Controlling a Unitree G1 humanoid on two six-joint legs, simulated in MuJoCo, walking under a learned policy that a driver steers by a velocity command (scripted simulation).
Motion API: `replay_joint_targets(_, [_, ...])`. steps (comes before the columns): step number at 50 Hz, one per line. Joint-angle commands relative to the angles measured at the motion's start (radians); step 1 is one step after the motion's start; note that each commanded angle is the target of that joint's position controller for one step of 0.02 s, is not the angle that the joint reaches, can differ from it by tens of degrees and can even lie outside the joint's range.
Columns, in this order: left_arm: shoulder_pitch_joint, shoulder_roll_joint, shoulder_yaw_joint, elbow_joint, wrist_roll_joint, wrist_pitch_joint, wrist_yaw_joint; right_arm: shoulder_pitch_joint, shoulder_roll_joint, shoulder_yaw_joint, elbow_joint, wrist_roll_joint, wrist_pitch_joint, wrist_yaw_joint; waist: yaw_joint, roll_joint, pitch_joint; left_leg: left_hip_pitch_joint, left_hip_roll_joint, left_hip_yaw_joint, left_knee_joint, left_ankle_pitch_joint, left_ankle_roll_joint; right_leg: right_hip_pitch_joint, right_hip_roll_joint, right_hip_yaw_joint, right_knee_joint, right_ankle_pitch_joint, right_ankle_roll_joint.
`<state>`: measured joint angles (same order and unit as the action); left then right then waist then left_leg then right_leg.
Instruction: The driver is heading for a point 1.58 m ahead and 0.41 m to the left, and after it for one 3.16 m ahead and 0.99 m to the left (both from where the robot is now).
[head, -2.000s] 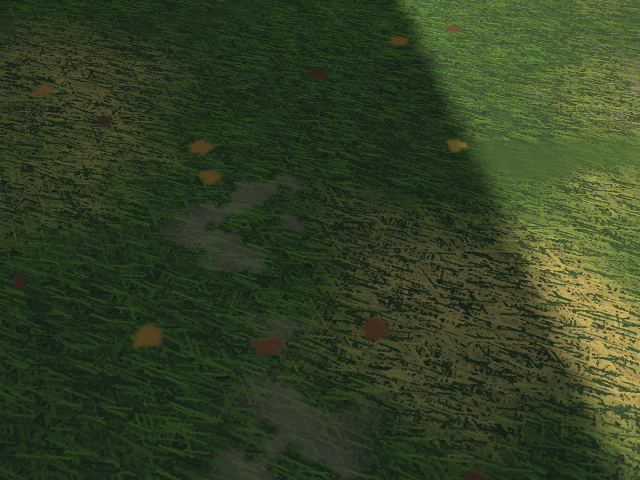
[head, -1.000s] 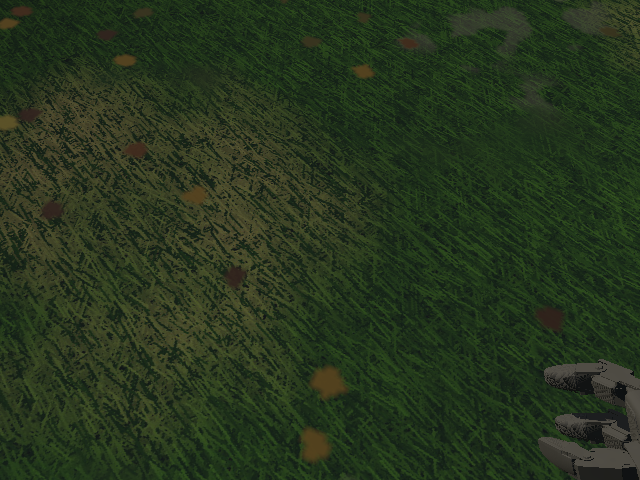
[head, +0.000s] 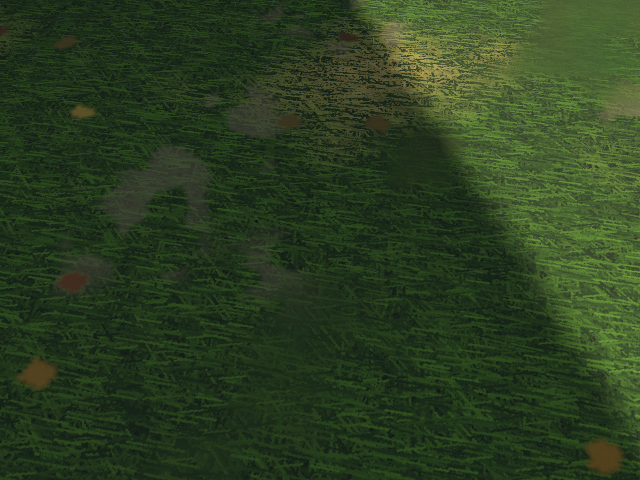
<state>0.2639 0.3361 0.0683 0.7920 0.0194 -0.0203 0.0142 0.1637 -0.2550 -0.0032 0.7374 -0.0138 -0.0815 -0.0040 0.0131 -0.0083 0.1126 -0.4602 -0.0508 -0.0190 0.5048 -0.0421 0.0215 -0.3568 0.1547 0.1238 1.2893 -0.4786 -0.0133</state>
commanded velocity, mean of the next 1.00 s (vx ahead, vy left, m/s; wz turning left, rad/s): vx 0.06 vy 0.00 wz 0.31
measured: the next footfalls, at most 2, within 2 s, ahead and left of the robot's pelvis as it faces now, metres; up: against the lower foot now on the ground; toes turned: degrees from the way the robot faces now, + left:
right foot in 0.32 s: +0.15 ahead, -0.08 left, +0.00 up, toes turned +22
left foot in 0.72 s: +0.02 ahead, +0.12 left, +0.00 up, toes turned +29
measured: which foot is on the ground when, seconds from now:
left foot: down 0.00-0.34, up 0.36-0.70, down 0.72-1.00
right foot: up 0.00-0.30, down 0.32-0.72, up 0.74-1.00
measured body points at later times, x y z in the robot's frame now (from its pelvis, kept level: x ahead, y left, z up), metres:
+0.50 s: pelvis +0.06 -0.01 +0.02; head +0.09 -0.02 +0.47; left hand +0.10 +0.30 -0.06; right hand +0.27 -0.25 -0.10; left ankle +0.03 +0.10 -0.64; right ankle +0.11 -0.10 -0.72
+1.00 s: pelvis +0.04 +0.01 +0.02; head +0.06 +0.03 +0.47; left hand -0.02 +0.29 -0.11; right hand +0.29 -0.15 -0.08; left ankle -0.02 +0.10 -0.72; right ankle +0.06 -0.09 -0.67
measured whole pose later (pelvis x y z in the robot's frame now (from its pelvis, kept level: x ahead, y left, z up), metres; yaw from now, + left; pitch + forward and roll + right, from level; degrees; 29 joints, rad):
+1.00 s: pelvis +0.04 +0.01 +0.02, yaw +19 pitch -1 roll +0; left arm 0.32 0.29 0.07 0.76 0.01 0.09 -0.04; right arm 0.10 -0.22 -0.02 0.69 -0.03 0.04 -0.04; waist 0.05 -0.02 0.07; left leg -0.17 0.05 0.17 0.46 -0.28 0.02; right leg -0.41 -0.02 -0.06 0.93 -0.42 0.03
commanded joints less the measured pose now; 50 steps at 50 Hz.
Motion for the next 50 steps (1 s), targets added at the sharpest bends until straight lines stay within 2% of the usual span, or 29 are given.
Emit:
replay_joint_targets(1, [0.058, 0.042, -0.007, -0.078, 0.036, 0.030, -0.017, 0.125, -0.112, -0.034, -0.001, 0.014, 0.009, -0.001, 0.009, 0.065, -0.246, 0.327, 0.235, -0.339, -0.131, 0.687, 0.210, -0.110, -0.092, -0.050, -0.103, 0.037, 0.031])
replay_joint_targets(3, [0.058, 0.014, -0.024, -0.093, 0.025, 0.050, -0.009, 0.138, -0.161, -0.058, 0.011, 0.001, 0.021, 0.009, 0.030, 0.080, -0.259, 0.273, 0.199, -0.326, -0.134, 0.713, 0.205, -0.068, -0.088, -0.072, -0.192, 0.018, 0.045])
replay_joint_targets(5, [0.030, 0.011, -0.032, -0.108, 0.014, 0.062, 0.000, 0.139, -0.178, -0.072, 0.006, -0.006, 0.039, 0.013, 0.037, 0.101, -0.266, 0.232, 0.182, -0.345, -0.151, 0.579, 0.199, -0.052, -0.088, -0.074, -0.278, 0.022, 0.051])
replay_joint_targets(9, [-0.089, 0.026, -0.041, -0.147, 0.005, 0.077, 0.010, 0.133, -0.186, -0.100, -0.024, -0.007, 0.090, 0.015, 0.011, 0.143, -0.221, 0.112, 0.136, -0.445, -0.242, -0.085, 0.165, -0.018, -0.081, -0.057, -0.401, 0.084, 0.038])
replay_joint_targets(11, [-0.127, 0.023, -0.045, -0.158, 0.000, 0.069, 0.017, 0.135, -0.186, -0.112, -0.033, -0.010, 0.111, 0.018, -0.009, 0.161, -0.183, 0.093, 0.121, -0.496, -0.272, -0.272, 0.153, 0.003, -0.066, -0.053, -0.482, 0.088, 0.031])
replay_joint_targets(13, [-0.120, 0.016, -0.049, -0.158, -0.010, 0.053, 0.027, 0.140, -0.188, -0.124, -0.035, -0.011, 0.124, 0.022, -0.019, 0.176, -0.161, 0.096, 0.112, -0.539, -0.271, -0.321, 0.133, 0.047, -0.049, -0.050, -0.598, 0.081, 0.014])
replay_joint_targets(15, [-0.050, 0.013, -0.047, -0.142, -0.014, 0.030, 0.041, 0.115, -0.180, -0.129, -0.041, 0.001, 0.131, 0.021, 0.014, 0.178, -0.149, 0.050, 0.079, -0.549, -0.243, -0.359, 0.075, 0.180, -0.043, -0.049, -0.821, 0.139, -0.013])
replay_joint_targets(16, [-0.016, 0.049, -0.036, -0.134, -0.007, 0.018, 0.051, 0.119, -0.155, -0.125, -0.046, 0.011, 0.127, 0.016, 0.021, 0.137, -0.150, -0.011, 0.025, -0.509, -0.200, -0.455, 0.019, 0.275, -0.118, 0.004, -0.958, 0.142, -0.037])
replay_joint_targets(17, [-0.028, 0.149, -0.012, -0.155, 0.007, 0.015, 0.058, 0.146, -0.093, -0.113, -0.071, 0.031, 0.124, 0.011, -0.005, -0.071, -0.186, -0.119, -0.089, -0.346, 0.025, -0.576, -0.045, 0.348, -0.378, 0.272, -1.080, -0.027, -0.119])
replay_joint_targets(18, [-0.158, 0.180, -0.005, -0.185, 0.023, 0.021, 0.055, 0.165, -0.121, -0.123, -0.062, 0.004, 0.117, 0.006, -0.033, -0.191, -0.115, -0.206, -0.159, -0.117, 0.336, -0.530, -0.057, 0.212, -0.561, 0.443, -1.157, 0.024, -0.203])
replay_joint_targets(19, [-0.169, 0.089, -0.022, -0.186, 0.019, 0.024, 0.053, 0.136, -0.204, -0.143, -0.049, -0.019, 0.118, 0.009, -0.049, -0.067, -0.103, -0.134, -0.044, -0.096, 0.489, -0.451, -0.068, 0.125, -0.529, 0.316, -1.114, 0.210, -0.224])
replay_joint_targets(20, [-0.204, 0.030, -0.038, -0.192, 0.013, 0.023, 0.051, 0.156, -0.189, -0.144, -0.039, -0.020, 0.125, 0.016, -0.083, -0.036, -0.105, -0.087, -0.042, -0.083, 0.568, -0.403, -0.064, 0.090, -0.454, 0.196, -1.070, 0.356, -0.201])
replay_joint_targets(21, [-0.226, 0.016, -0.041, -0.197, 0.010, 0.020, 0.047, 0.181, -0.169, -0.139, -0.032, -0.024, 0.139, 0.021, -0.102, -0.049, -0.112, -0.090, -0.033, -0.069, 0.651, -0.365, -0.067, 0.105, -0.403, 0.097, -1.041, 0.462, -0.180])
replay_joint_targets(22, [-0.232, 0.013, -0.042, -0.207, 0.012, 0.019, 0.046, 0.197, -0.158, -0.134, -0.028, -0.020, 0.151, 0.030, -0.100, -0.089, -0.120, -0.109, -0.027, -0.045, 0.724, -0.348, -0.071, 0.127, -0.377, 0.029, -1.018, 0.545, -0.176])
replay_joint_targets(24, [-0.178, 0.018, -0.037, -0.207, 0.015, 0.019, 0.040, 0.147, -0.153, -0.124, -0.057, -0.004, 0.162, 0.045, -0.065, -0.110, -0.122, -0.151, 0.007, -0.009, 0.716, -0.328, -0.088, 0.188, -0.372, -0.043, -0.988, 0.655, -0.181])
replay_joint_targets(26, [-0.091, 0.046, -0.021, -0.187, 0.016, 0.020, 0.037, 0.062, -0.137, -0.110, -0.096, 0.003, 0.165, 0.058, -0.011, -0.126, -0.122, -0.191, 0.035, 0.009, 0.615, -0.329, -0.102, 0.289, -0.394, -0.063, -0.967, 0.711, -0.189])
replay_joint_targets(29, [-0.011, 0.086, 0.002, -0.161, 0.017, 0.019, 0.026, 0.003, -0.113, -0.091, -0.132, 0.004, 0.166, 0.071, 0.032, -0.150, -0.153, -0.103, 0.044, 0.022, 0.452, -0.390, -0.095, 0.326, -0.420, -0.087, -0.923, 0.780, -0.194])
replay_joint_targets(32, [-0.002, 0.114, 0.013, -0.134, 0.019, 0.016, 0.001, 0.012, -0.094, -0.075, -0.131, 0.018, 0.164, 0.054, 0.028, -0.199, -0.184, 0.086, -0.019, 0.055, 0.253, -0.450, -0.054, 0.264, -0.405, -0.093, -0.871, 0.836, -0.190])
replay_joint_targets(33, [-0.005, 0.113, 0.011, -0.125, 0.014, 0.018, -0.005, 0.019, -0.091, -0.071, -0.124, 0.019, 0.161, 0.044, 0.023, -0.214, -0.182, 0.121, -0.028, 0.057, 0.167, -0.428, -0.043, 0.263, -0.398, -0.079, -0.855, 0.845, -0.189])
replay_joint_targets(34, [-0.023, 0.103, 0.006, -0.117, 0.004, 0.023, -0.010, 0.045, -0.076, -0.064, -0.107, 0.014, 0.157, 0.034, -0.006, -0.207, -0.174, 0.189, -0.026, 0.060, 0.008, -0.336, -0.030, 0.245, -0.375, -0.082, -0.829, 0.847, -0.171])
replay_joint_targets(35, [-0.035, 0.073, -0.007, -0.107, -0.012, 0.025, -0.016, 0.087, -0.058, -0.053, -0.079, 0.000, 0.147, 0.022, -0.042, -0.171, -0.168, 0.332, -0.005, 0.055, -0.236, -0.125, -0.018, 0.178, -0.348, -0.089, -0.803, 0.794, -0.126])
replay_joint_targets(36, [0.012, 0.021, -0.023, -0.099, -0.019, 0.018, -0.024, 0.115, -0.087, -0.051, -0.061, -0.024, 0.132, 0.007, -0.026, -0.098, -0.218, 0.541, 0.110, -0.045, -0.281, 0.004, -0.006, 0.059, -0.321, -0.088, -0.799, 0.621, -0.059])
replay_joint_targets(37, [0.056, -0.067, -0.047, -0.137, -0.023, 0.009, -0.037, 0.117, -0.196, -0.064, -0.079, -0.032, 0.121, -0.006, -0.004, 0.164, -0.259, 0.667, 0.395, -0.276, -0.185, 0.389, 0.059, -0.098, -0.236, -0.147, -0.703, 0.158, 0.009])
replay_joint_targets(38, [0.008, -0.008, -0.032, -0.123, -0.023, 0.030, -0.029, 0.056, -0.198, -0.071, -0.079, -0.008, 0.118, -0.021, -0.039, 0.227, -0.232, 0.456, 0.419, -0.202, -0.136, 0.469, 0.171, -0.015, -0.200, -0.134, -0.613, -0.083, 0.013])
replay_joint_targets(39, [0.003, 0.053, -0.010, -0.117, -0.028, 0.043, -0.028, 0.008, -0.180, -0.068, -0.093, -0.008, 0.116, -0.022, -0.034, 0.205, -0.171, 0.426, 0.393, -0.164, -0.145, 0.449, 0.192, -0.058, -0.171, -0.130, -0.475, -0.096, 0.009])
replay_joint_targets(41, [0.028, 0.088, 0.021, -0.090, -0.021, 0.059, -0.028, -0.033, -0.161, -0.060, -0.095, -0.003, 0.123, -0.032, -0.012, 0.190, -0.112, 0.371, 0.334, -0.056, -0.158, 0.407, 0.160, -0.118, -0.160, -0.121, -0.292, -0.039, 0.013])
replay_joint_targets(43, [0.073, 0.070, 0.026, -0.069, -0.010, 0.075, -0.031, -0.054, -0.132, -0.054, -0.103, -0.002, 0.126, -0.040, 0.004, 0.183, -0.110, 0.351, 0.316, 0.015, -0.162, 0.386, 0.155, -0.119, -0.157, -0.141, -0.205, 0.001, 0.035])
replay_joint_targets(45, [0.058, 0.046, 0.025, -0.079, -0.012, 0.084, -0.035, -0.059, -0.110, -0.050, -0.107, -0.008, 0.126, -0.044, -0.003, 0.163, -0.106, 0.354, 0.323, 0.043, -0.172, 0.276, 0.160, -0.140, -0.170, -0.155, -0.210, 0.031, 0.052])
replay_joint_targets(50, [-0.008, 0.003, 0.014, -0.142, -0.010, 0.096, -0.062, -0.044, -0.129, -0.064, -0.089, -0.017, 0.110, -0.038, -0.025, 0.176, -0.109, 0.354, 0.368, 0.080, -0.144, 0.165, 0.154, -0.070, -0.197, -0.191, -0.440, 0.058, 0.032])
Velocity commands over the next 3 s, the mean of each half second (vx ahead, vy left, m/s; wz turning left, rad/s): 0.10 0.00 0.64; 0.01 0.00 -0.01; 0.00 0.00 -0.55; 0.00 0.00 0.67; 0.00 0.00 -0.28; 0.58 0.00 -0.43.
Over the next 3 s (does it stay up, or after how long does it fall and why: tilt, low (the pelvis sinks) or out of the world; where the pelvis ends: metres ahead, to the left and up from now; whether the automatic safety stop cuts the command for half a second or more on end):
stays up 0.26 0.02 0.02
